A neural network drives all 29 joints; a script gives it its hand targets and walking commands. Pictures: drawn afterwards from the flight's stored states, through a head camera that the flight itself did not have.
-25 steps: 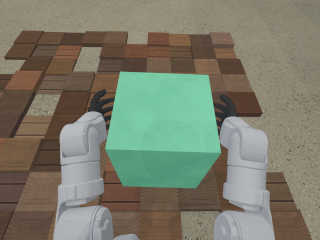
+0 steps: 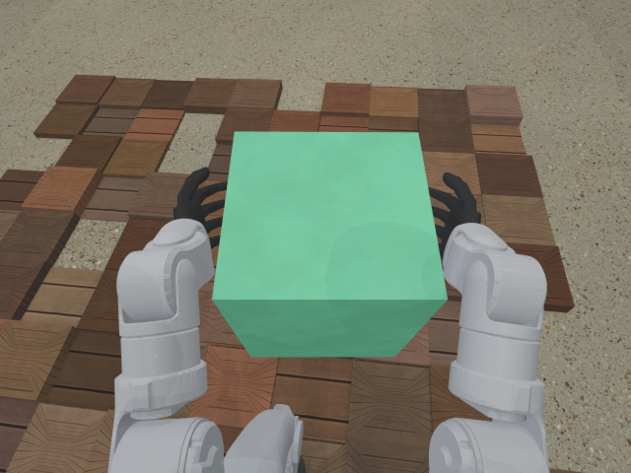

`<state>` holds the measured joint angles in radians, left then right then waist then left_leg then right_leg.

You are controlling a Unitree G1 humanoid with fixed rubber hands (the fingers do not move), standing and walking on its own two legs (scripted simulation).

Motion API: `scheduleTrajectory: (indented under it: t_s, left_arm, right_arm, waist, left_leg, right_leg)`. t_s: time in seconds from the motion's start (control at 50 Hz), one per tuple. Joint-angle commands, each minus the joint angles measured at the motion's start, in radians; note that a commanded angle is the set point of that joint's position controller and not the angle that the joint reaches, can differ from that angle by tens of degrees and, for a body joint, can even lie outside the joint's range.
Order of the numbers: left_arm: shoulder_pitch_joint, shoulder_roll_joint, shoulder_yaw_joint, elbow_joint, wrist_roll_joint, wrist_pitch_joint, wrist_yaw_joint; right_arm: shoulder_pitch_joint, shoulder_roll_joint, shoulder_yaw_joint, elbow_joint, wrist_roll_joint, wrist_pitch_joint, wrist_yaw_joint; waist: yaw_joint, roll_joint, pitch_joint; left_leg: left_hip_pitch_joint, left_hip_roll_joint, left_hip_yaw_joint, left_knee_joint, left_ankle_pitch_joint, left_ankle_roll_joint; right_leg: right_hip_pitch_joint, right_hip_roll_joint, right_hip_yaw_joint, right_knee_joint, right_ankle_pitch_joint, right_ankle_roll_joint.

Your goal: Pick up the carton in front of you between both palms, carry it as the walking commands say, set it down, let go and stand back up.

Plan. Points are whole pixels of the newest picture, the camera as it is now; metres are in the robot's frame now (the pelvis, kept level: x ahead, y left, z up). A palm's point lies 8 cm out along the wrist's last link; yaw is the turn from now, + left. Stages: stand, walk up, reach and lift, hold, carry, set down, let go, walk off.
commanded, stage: carry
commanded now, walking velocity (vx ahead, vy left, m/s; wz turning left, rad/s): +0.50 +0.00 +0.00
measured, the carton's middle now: (324, 258) +0.36 +0.04 +0.03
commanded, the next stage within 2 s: none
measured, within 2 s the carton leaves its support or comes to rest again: neither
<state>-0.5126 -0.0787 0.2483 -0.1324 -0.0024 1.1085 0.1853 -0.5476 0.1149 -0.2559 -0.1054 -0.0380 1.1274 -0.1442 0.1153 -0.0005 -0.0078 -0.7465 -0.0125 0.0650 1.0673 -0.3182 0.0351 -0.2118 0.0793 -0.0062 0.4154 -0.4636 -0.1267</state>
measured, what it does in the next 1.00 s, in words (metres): walks ahead: left foot, then right foot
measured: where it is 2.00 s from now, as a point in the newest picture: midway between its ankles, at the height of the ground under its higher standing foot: (409, 145)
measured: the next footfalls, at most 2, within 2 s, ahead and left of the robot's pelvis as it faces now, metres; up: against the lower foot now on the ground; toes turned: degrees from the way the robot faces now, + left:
left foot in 0.16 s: +0.23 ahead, +0.04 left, -0.01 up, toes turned -1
right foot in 0.48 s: +0.60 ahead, -0.20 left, -0.01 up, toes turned -6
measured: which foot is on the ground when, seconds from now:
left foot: up 0.00-0.14, down 0.16-0.50, up 0.52-0.72, down 0.74-1.00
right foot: down 0.00-0.14, up 0.16-0.46, down 0.48-0.78, up 0.80-1.00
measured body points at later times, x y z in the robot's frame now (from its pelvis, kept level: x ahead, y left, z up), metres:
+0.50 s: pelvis +0.43 -0.08 -0.03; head +0.41 -0.06 +0.42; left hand +0.76 +0.06 +0.10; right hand +0.75 -0.25 +0.11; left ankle +0.21 +0.04 -0.73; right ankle +0.56 -0.20 -0.75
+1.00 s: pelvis +0.76 -0.10 +0.01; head +0.77 -0.10 +0.46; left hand +1.05 +0.03 +0.10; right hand +1.02 -0.28 +0.10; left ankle +0.61 +0.01 -0.72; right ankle +0.80 -0.18 -0.69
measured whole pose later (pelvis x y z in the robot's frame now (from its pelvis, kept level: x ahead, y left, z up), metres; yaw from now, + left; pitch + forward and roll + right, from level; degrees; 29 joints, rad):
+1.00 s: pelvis +0.76 -0.10 +0.01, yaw +0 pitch +8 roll +0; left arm -0.06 -0.13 0.08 -0.51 0.03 1.15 0.13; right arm -0.07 0.13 -0.06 -0.51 -0.05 1.17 -0.12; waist -0.09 0.02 -0.14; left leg -0.13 0.03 0.11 0.43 -0.37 0.00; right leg -0.61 0.00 -0.11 0.80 -0.39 -0.02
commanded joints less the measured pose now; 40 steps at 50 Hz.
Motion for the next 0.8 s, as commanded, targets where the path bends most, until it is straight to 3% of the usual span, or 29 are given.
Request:
scheduleTrajectory:
  t_s: [0.0,0.02,0.04,0.06,0.08,0.1,0.12,0.16,0.18,0.22,0.26,0.28,0.32,0.34,0.4,0.42,0.44,0.46,0.48,0.54,0.56,0.58,0.64,0.68,0.7,0.72,0.74,0.76,0.78]
  left_arm:
    - [-0.678,-0.798,-0.71,-0.098,-0.396,-0.002,-0.142]
    - [-0.68,-0.768,-0.707,-0.131,-0.4,-0.002,-0.139]
    - [-0.709,-0.81,-0.714,-0.228,-0.439,-0.002,-0.142]
    - [-0.694,-0.729,-0.7,-0.203,-0.406,0.011,-0.132]
    - [-0.668,-0.765,-0.699,-0.182,-0.397,0.023,-0.123]
    - [-0.614,-0.756,-0.675,-0.154,-0.368,0.047,-0.123]
    - [-0.593,-0.716,-0.671,-0.193,-0.299,0.064,-0.11]
    - [-0.532,-0.649,-0.571,-0.067,-0.243,0.117,-0.09]
    - [-0.607,-0.606,-0.521,-0.044,-0.217,0.142,-0.082]
    - [-0.445,-0.614,-0.484,-0.028,-0.101,0.142,-0.06]
    - [-0.436,-0.63,-0.435,0.052,-0.028,0.159,-0.066]
    - [-0.435,-0.689,-0.475,0.015,-0.045,0.153,-0.076]
    - [-0.487,-0.713,-0.471,0.007,-0.041,0.153,-0.09]
    - [-0.411,-0.762,-0.473,0.031,-0.02,0.149,-0.095]
    - [-0.411,-0.868,-0.546,-0.014,-0.062,0.141,-0.114]
    - [-0.433,-0.886,-0.592,-0.059,-0.073,0.133,-0.119]
    - [-0.397,-0.879,-0.6,-0.043,-0.08,0.125,-0.126]
    - [-0.398,-0.851,-0.638,-0.052,-0.106,0.13,-0.129]
    - [-0.44,-0.865,-0.679,-0.105,-0.158,0.128,-0.129]
    - [-0.514,-1.053,-0.856,-0.183,-0.303,0.092,-0.174]
    - [-0.505,-1.075,-0.873,-0.26,-0.29,0.065,-0.183]
    - [-0.51,-1.088,-0.91,-0.305,-0.336,0.048,-0.197]
    - [-0.292,-1.073,-0.868,-0.165,-0.301,0.038,-0.214]
    - [-0.312,-1.089,-0.911,-0.359,-0.346,0.005,-0.218]
    - [-0.28,-1.076,-0.924,-0.384,-0.354,0.005,-0.218]
    - [-0.194,-1.04,-0.911,-0.338,-0.337,0.021,-0.214]
    - [-0.037,-1.006,-0.901,-0.272,-0.29,0.039,-0.206]
    - [-0.027,-1.009,-0.921,-0.34,-0.308,0.044,-0.212]
    - [-0.099,-1.016,-0.923,-0.445,-0.329,0.041,-0.22]
  right_arm:
    - [-0.563,0.626,0.6,-0.122,0.139,-0.015,-0.007]
    - [-0.521,0.617,0.603,-0.131,0.13,-0.006,-0.007]
    - [-0.682,0.648,0.659,-0.332,0.219,-0.019,-0.007]
    - [-0.56,0.597,0.624,-0.228,0.173,0.01,-0.008]
    - [-0.605,0.597,0.644,-0.285,0.211,0.014,-0.003]
    - [-0.577,0.578,0.647,-0.272,0.238,0.026,-0.001]
    - [-0.49,0.589,0.644,-0.245,0.219,0.042,0.006]
    - [-0.544,0.563,0.692,-0.268,0.288,0.084,0.026]
    - [-0.527,0.526,0.649,-0.208,0.279,0.114,0.029]
    - [-0.62,0.66,0.717,-0.152,0.382,0.144,0.09]
    - [-0.679,0.71,0.731,-0.146,0.442,0.145,0.139]
    - [-0.724,0.753,0.746,-0.235,0.458,0.132,0.154]
    - [-0.735,0.82,0.748,-0.132,0.501,0.136,0.176]
    - [-0.7,0.841,0.744,-0.104,0.495,0.14,0.175]
    - [-0.633,0.923,0.728,-0.132,0.485,0.124,0.188]
    - [-0.556,0.919,0.696,-0.076,0.454,0.124,0.185]
    - [-0.55,0.901,0.697,-0.065,0.418,0.12,0.174]
    - [-0.41,0.851,0.657,-0.04,0.366,0.124,0.175]
    - [-0.362,0.873,0.648,0.004,0.32,0.123,0.167]
    - [-0.344,0.906,0.641,-0.057,0.246,0.086,0.156]
    - [-0.282,0.932,0.657,-0.089,0.18,0.06,0.158]
    - [-0.286,0.933,0.643,-0.124,0.207,0.046,0.166]
    - [-0.194,0.867,0.717,-0.21,0.169,0.009,0.158]
    - [-0.157,0.903,0.8,-0.323,0.216,-0.008,0.165]
    - [-0.192,0.902,0.812,-0.41,0.242,-0.023,0.15]
    - [-0.13,0.902,0.841,-0.415,0.246,-0.017,0.148]
    - [-0.05,0.852,0.827,-0.403,0.243,-0.005,0.143]
    - [-0.034,0.866,0.853,-0.438,0.257,-0.001,0.144]
    - [-0.01,0.914,0.864,-0.454,0.272,0.005,0.154]
  waist:
    - [-0.014,-0.1,-0.412]
    - [-0.017,-0.119,-0.442]
    - [-0.105,-0.173,-0.517]
    - [-0.152,-0.183,-0.541]
    - [-0.231,0.005,-0.583]
    - [-0.238,0.171,-0.627]
    - [-0.281,0.179,-0.656]
    - [-0.227,0.095,-0.612]
    - [-0.251,0.18,-0.382]
    - [-0.174,0.015,-0.417]
    - [-0.206,-0.043,-0.253]
    - [-0.187,0.08,-0.255]
    - [-0.19,0.027,-0.247]
    - [-0.16,0.122,-0.281]
    - [-0.116,0.076,-0.37]
    - [-0.09,0.039,-0.398]
    - [-0.044,-0.039,-0.476]
    - [-0.07,-0.264,-0.513]
    - [-0.09,-0.213,-0.59]
    - [-0.083,0.073,-0.569]
    - [-0.099,0.046,-0.524]
    - [-0.096,0.012,-0.519]
    - [-0.118,-0.183,-0.451]
    - [-0.109,-0.154,-0.481]
    - [-0.118,-0.067,-0.521]
    - [-0.145,-0.034,-0.523]
    - [-0.152,0.114,-0.525]
    - [-0.161,0.184,-0.522]
    - [-0.171,0.21,-0.52]
  left_leg:
    - [0.255,-0.079,0.135,-0.469,0.247,0.038]
    - [0.334,-0.127,0.176,-0.492,0.268,0.048]
    - [0.442,-0.119,0.144,-0.559,0.303,0.056]
    - [0.65,-0.059,0.092,-0.602,0.423,0.093]
    - [0.901,0.097,-0.037,-0.652,0.57,0.165]
    - [1.194,0.299,-0.324,-0.532,0.985,0.289]
    - [1.328,0.353,-0.503,-0.526,1.044,0.363]
    - [1.236,0.329,-0.554,-0.6,0.67,0.26]
    - [1.076,0.345,-0.711,-0.692,0.685,0.275]
    - [1.025,0.304,-0.478,-0.657,0.714,0.192]
    - [0.833,0.214,-0.357,-0.742,0.771,0.175]
    - [0.724,0.228,-0.308,-0.751,0.744,0.166]
    - [0.511,0.215,-0.245,-0.811,0.649,0.108]
    - [0.541,0.199,-0.175,-0.762,0.734,0.087]
    - [0.569,0.106,0.009,-0.551,0.88,0.014]
    - [0.508,0.082,0.055,-0.394,0.842,-0.007]
    - [0.266,0.013,0.007,-0.173,0.312,-0.024]
    - [0.015,-0.091,-0.017,0.202,-0.207,-0.065]
    - [0.049,-0.003,-0.15,0.336,-0.197,-0.042]
    - [0.056,0.117,-0.198,0.164,-0.097,-0.032]
    - [0.113,0.087,-0.129,0.04,-0.088,-0.035]
    - [0.12,0.075,-0.101,-0.103,-0.11,-0.037]
    - [0.385,0.092,-0.037,-0.411,-0.063,-0.016]
    - [0.508,0.049,0.026,-0.616,0.162,-0.002]
    - [0.623,0.038,0.029,-0.648,0.158,0.018]
    - [0.757,0.172,-0.136,-0.697,0.122,0.056]
    - [0.899,0.306,-0.398,-0.74,0.198,0.136]
    - [1.058,0.379,-0.537,-0.697,0.484,0.217]
    - [1.197,0.387,-0.515,-0.583,0.708,0.228]
  right_leg:
    - [0.277,-0.173,0.094,-0.01,1.149,0.014]
    - [0.286,-0.175,0.069,0.057,1.315,0.049]
    - [0.322,-0.167,0.013,0.244,1.419,0.059]
    - [0.149,-0.174,-0.044,0.394,1.29,0.105]
    - [-0.081,-0.123,-0.026,0.667,0.833,0.144]
    - [-0.407,-0.015,0.036,0.889,0.041,0.166]
    - [-0.63,0.034,0.047,1.088,-0.107,0.137]
    - [-0.698,-0.043,0.041,0.985,-0.018,0.059]
    - [-0.846,0.0,-0.033,0.988,-0.044,0.073]
    - [-0.692,-0.108,0.046,0.851,0.097,0.1]
    - [-0.64,-0.086,-0.05,0.649,0.102,0.143]
    - [-0.549,-0.116,-0.032,0.534,0.155,0.145]
    - [-0.258,-0.124,-0.043,0.289,0.343,0.123]
    - [-0.148,-0.104,-0.066,0.181,0.442,0.131]
    - [0.127,-0.01,-0.231,0.003,0.678,0.117]
    - [0.283,-0.032,-0.21,-0.05,0.73,0.081]
    - [0.541,-0.228,0.05,0.002,0.907,-0.025]
    - [0.663,-0.473,0.471,-0.015,1.164,-0.181]
    - [0.613,-0.5,0.487,0.019,1.132,-0.205]
    - [0.395,-0.43,0.4,-0.055,0.448,-0.132]
    - [0.297,-0.365,0.276,-0.091,0.486,-0.089]
    - [0.27,-0.364,0.259,-0.096,0.476,-0.076]
    - [0.039,-0.356,0.076,-0.138,0.491,-0.052]
    - [0.033,-0.343,0.036,-0.108,0.401,-0.021]
    - [0.003,-0.304,-0.03,0.002,0.352,0.014]
    - [-0.112,-0.234,-0.138,0.167,0.253,0.08]
    - [-0.298,-0.127,-0.191,0.363,0.183,0.13]
    - [-0.5,-0.082,-0.112,0.502,0.015,0.113]
    - [-0.69,-0.098,-0.024,0.598,-0.113,0.085]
